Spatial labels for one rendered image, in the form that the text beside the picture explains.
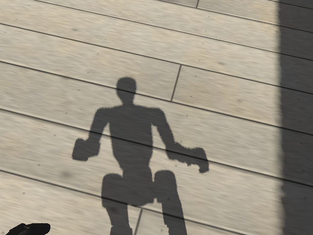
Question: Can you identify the robot left hand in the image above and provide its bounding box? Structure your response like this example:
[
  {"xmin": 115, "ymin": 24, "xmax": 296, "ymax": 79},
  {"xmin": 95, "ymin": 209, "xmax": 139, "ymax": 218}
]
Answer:
[{"xmin": 6, "ymin": 223, "xmax": 50, "ymax": 235}]

